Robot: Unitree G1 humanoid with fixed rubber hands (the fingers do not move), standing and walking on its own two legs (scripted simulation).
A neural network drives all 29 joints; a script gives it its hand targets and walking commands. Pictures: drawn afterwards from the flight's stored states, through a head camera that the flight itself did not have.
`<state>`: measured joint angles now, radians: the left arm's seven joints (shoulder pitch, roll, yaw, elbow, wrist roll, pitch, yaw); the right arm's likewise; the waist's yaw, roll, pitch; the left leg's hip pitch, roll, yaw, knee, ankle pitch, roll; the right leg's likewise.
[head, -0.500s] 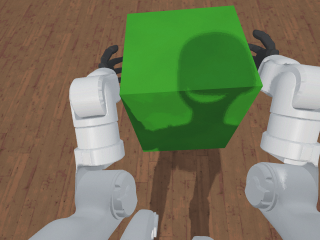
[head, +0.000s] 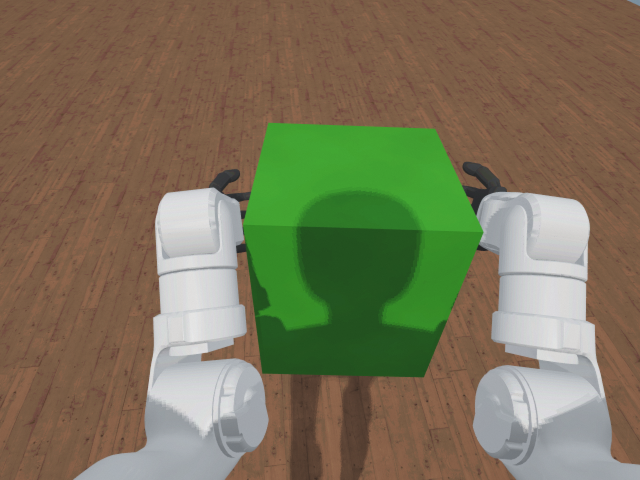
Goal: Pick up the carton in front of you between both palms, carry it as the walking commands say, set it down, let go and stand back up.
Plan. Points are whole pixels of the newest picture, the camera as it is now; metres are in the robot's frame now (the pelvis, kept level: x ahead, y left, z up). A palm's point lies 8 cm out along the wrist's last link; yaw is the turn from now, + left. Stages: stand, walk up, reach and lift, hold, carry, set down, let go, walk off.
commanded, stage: carry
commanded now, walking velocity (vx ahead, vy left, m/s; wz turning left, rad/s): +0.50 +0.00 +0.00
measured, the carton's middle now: (347, 252) +0.38 -0.08 +0.10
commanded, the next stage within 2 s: none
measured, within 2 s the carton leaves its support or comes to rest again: neither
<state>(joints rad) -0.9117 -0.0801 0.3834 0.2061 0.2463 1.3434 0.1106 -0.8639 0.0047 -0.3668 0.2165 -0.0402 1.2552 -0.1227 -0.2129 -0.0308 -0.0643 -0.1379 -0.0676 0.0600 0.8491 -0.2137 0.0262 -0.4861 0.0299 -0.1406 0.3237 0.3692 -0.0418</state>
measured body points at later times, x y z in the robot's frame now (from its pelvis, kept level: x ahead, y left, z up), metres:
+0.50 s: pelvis +0.50 -0.05 -0.01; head +0.53 -0.08 +0.44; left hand +0.81 +0.08 +0.06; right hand +0.79 -0.22 +0.06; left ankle +0.55 +0.01 -0.75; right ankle +0.37 -0.14 -0.61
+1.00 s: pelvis +0.88 -0.16 +0.00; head +0.86 -0.18 +0.45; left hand +1.14 +0.00 +0.07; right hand +1.16 -0.30 +0.08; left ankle +0.91 -0.02 -0.67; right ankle +0.87 -0.23 -0.75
